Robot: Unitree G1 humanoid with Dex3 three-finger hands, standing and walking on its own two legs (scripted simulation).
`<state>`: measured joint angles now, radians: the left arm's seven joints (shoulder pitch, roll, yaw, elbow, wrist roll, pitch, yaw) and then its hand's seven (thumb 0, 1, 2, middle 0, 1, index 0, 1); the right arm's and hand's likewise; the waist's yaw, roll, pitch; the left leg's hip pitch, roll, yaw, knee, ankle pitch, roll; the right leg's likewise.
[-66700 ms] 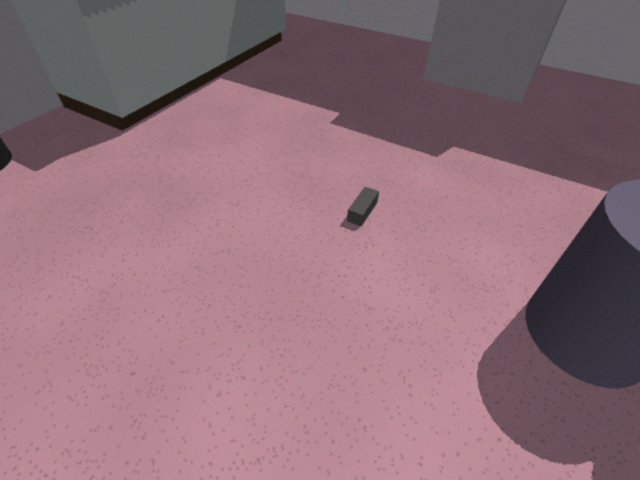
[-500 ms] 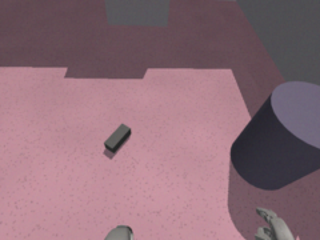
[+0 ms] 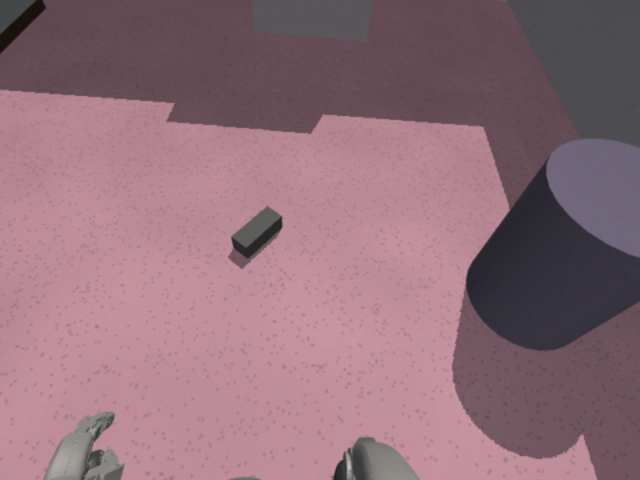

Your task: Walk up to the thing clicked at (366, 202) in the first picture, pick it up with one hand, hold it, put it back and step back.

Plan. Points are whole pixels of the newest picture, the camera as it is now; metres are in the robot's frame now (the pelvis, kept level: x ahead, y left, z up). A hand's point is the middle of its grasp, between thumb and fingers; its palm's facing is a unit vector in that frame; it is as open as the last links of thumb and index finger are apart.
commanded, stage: step back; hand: left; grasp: from above
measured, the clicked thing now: (257, 232) +0.97 +0.17 -0.72
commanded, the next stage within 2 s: stand in 1.44 s
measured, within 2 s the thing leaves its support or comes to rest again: neither
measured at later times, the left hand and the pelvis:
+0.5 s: hand out of the picture -0.10 +0.27 -0.12, palm faces -0.03 -0.89 -0.45, open 7.4 cm; pelvis -0.14 -0.01 +0.01, yaw -4 degrees
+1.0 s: hand out of the picture -0.03 +0.24 -0.13, palm faces +0.00 -0.93 -0.38, open 7.4 cm; pelvis -0.12 -0.03 +0.01, yaw -1 degrees
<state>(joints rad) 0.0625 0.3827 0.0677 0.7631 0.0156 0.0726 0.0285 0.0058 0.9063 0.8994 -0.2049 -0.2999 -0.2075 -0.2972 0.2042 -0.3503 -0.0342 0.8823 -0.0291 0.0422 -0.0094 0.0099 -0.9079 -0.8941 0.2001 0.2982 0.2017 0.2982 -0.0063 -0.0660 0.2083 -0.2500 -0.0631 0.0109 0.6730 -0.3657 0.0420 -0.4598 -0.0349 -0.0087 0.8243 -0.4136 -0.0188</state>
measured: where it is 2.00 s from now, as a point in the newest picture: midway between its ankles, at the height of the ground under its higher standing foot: outside the picture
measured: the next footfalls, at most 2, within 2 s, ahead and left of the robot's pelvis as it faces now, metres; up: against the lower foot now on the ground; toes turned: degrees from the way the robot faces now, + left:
right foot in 0.30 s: -0.11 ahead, -0.15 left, +0.00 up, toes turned -3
left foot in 0.60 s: -0.05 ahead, +0.11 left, +0.00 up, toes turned +0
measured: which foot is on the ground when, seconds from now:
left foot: down 0.00-0.34, up 0.36-0.58, down 0.60-1.00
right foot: up 0.00-0.28, down 0.30-0.64, up 0.66-0.86, down 0.88-1.00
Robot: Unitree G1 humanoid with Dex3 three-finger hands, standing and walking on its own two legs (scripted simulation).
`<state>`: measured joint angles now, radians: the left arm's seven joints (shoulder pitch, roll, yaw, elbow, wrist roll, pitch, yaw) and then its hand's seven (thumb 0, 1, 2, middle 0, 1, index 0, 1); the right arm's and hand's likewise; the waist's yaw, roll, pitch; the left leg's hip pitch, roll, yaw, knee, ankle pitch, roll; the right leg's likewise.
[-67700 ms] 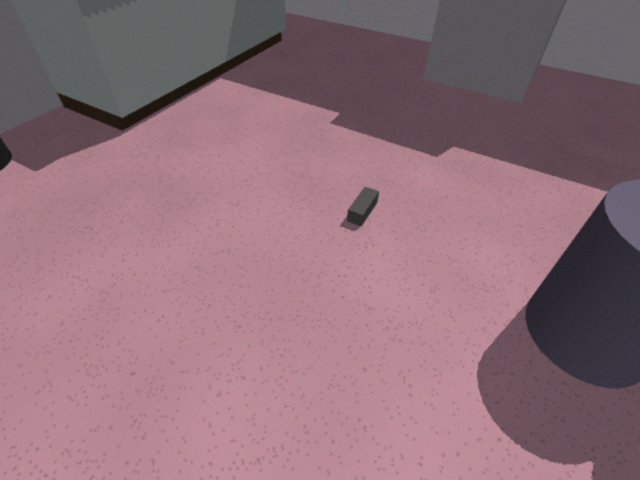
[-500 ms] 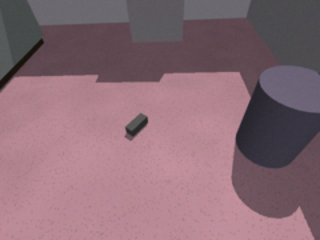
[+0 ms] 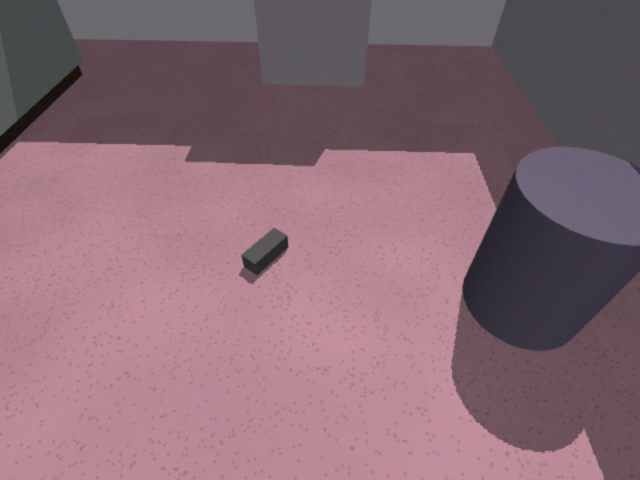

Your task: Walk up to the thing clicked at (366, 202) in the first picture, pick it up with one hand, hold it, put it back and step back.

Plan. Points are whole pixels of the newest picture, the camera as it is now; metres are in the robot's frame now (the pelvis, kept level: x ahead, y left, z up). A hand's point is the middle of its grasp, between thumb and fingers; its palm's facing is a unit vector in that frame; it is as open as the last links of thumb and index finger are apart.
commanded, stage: step back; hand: left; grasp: from above
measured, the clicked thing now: (265, 251) +1.09 +0.21 -0.72
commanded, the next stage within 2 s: stand in 0.44 s
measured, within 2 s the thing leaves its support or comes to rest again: neither
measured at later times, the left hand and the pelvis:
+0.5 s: hand out of the picture +0.13 +0.28 -0.14, palm faces +0.02 -0.93 -0.37, open 7.4 cm; pelvis +0.03 +0.02 +0.01, yaw +0 degrees
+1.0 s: hand out of the picture +0.09 +0.26 -0.13, palm faces -0.02 -0.94 -0.34, open 7.4 cm; pelvis +0.02 +0.00 +0.02, yaw +0 degrees
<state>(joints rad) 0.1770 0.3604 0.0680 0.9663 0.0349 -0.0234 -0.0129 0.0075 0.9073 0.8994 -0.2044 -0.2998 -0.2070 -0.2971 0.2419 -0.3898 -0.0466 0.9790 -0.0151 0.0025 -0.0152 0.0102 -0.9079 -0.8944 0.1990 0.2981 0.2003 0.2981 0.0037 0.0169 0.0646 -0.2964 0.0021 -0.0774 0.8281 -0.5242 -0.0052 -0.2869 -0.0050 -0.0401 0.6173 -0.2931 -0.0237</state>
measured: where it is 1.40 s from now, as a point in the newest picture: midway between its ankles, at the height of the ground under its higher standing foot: outside the picture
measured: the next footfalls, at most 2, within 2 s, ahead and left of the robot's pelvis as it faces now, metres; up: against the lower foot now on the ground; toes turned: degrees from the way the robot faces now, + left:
none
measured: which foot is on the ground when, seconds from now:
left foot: down 0.00-1.00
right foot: down 0.00-1.00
